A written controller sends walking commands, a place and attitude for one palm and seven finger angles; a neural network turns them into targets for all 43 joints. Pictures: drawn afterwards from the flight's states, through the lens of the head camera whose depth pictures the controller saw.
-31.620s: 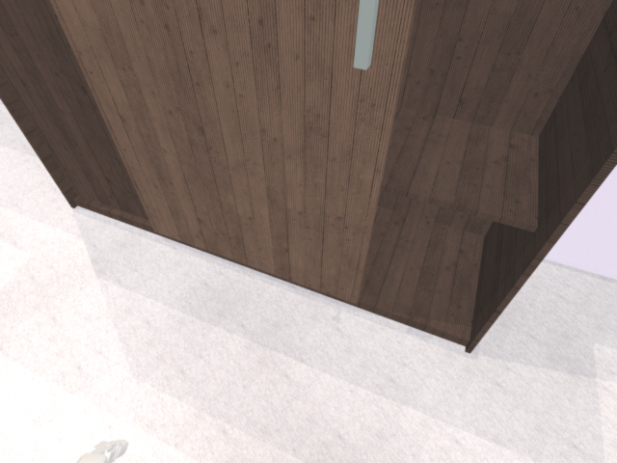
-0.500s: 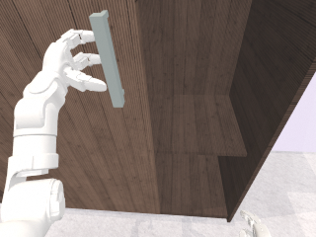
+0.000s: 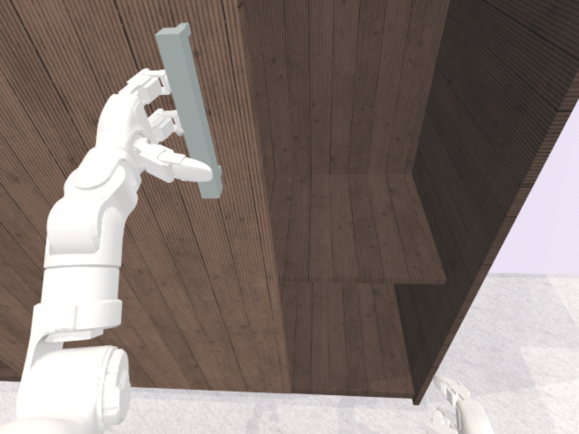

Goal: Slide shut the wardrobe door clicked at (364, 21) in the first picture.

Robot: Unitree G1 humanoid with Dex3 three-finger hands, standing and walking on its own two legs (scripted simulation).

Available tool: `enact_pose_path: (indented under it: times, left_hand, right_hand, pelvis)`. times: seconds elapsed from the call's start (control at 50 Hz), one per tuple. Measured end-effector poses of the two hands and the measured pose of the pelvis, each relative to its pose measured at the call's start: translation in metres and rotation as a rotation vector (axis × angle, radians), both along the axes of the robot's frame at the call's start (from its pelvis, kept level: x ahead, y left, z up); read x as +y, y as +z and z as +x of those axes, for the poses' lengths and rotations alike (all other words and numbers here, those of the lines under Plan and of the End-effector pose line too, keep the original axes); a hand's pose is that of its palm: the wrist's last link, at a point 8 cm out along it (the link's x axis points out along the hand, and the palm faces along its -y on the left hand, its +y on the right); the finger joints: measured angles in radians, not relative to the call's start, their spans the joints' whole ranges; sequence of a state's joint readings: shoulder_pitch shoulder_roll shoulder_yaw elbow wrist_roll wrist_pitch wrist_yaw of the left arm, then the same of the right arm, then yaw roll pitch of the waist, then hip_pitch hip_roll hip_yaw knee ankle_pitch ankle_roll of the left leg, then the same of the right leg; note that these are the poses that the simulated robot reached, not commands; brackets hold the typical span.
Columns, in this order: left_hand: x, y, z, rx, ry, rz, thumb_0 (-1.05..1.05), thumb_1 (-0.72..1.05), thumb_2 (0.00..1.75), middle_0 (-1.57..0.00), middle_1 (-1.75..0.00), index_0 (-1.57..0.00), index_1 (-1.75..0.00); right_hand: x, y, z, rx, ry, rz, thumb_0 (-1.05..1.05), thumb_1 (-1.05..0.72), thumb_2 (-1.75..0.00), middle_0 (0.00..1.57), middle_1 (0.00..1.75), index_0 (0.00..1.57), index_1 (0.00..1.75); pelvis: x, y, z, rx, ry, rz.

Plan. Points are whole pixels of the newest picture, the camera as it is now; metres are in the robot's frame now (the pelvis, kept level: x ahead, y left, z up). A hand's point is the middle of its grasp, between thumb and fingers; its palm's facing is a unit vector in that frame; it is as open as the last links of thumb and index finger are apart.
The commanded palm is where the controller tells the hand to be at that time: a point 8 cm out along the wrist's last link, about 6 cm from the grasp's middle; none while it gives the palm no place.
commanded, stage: slide the fingers in behind the handle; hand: left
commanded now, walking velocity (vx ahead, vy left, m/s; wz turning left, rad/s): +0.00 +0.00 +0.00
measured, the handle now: (199, 117) +0.43 +0.13 +0.27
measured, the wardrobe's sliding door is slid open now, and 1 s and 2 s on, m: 0.40 0.40 0.40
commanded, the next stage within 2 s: move the hooked fingers beside the handle in 0.24 s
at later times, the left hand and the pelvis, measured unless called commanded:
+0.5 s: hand (193, 132) +0.38 +0.13 +0.28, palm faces -0.03 -1.00 -0.03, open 14.0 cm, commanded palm +0.36 +0.20 +0.27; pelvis +0.01 +0.00 +0.00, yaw +0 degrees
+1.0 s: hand (169, 141) +0.37 +0.16 +0.27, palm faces -0.02 -1.00 -0.04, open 14.0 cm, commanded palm +0.35 +0.22 +0.27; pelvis +0.01 +0.00 +0.00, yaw +1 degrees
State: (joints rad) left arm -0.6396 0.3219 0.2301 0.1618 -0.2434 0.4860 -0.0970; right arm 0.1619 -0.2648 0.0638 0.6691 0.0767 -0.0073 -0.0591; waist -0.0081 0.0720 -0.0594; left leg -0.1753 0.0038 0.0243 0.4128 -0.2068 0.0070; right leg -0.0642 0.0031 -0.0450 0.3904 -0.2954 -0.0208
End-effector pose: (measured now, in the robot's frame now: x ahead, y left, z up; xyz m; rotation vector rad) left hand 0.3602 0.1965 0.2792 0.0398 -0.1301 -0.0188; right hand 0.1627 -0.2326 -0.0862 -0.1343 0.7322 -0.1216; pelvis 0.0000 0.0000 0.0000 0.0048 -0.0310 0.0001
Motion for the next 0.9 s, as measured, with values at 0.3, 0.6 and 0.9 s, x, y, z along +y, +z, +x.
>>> enact_pose_path:
  times: [0.3, 0.6, 0.9]
  left_hand:
    - [-0.006, -0.006, -0.004, 0.009, 0.001, -0.002, -0.01, -0.5, 0.3, -0.3, -1.2, -0.27, -1.19]
    - [0.0, -0.007, 0.002, 0.025, 0.023, -0.007, -0.01, -0.5, 0.3, -0.33, -1.21, -0.3, -1.2]
    - [0.011, -0.003, -0.008, -0.011, -0.007, 0.016, -0.01, -0.5, 0.3, -0.3, -1.2, -0.3, -1.2]
  right_hand:
    - [0.0, 0.005, 0.021, -0.015, 0.032, -0.011, 0.01, -0.9, -0.9, 0.2, 0.3, 0.2, 0.3]
    - [-0.001, 0.003, 0.019, 0.005, 0.018, 0.003, 0.01, -0.9, -0.9, 0.2, 0.3, 0.2, 0.3]
    - [-0.006, 0.003, 0.02, -0.002, 0.018, -0.023, 0.01, -0.91, -0.9, 0.2, 0.3, 0.2, 0.3]
  pelvis:
    - [-0.003, 0.0, 0.004, -0.001, 0.014, 0.002]
    - [-0.005, 0.0, 0.009, 0.006, 0.002, 0.006]
    - [-0.002, 0.0, 0.006, 0.003, 0.015, 0.001]
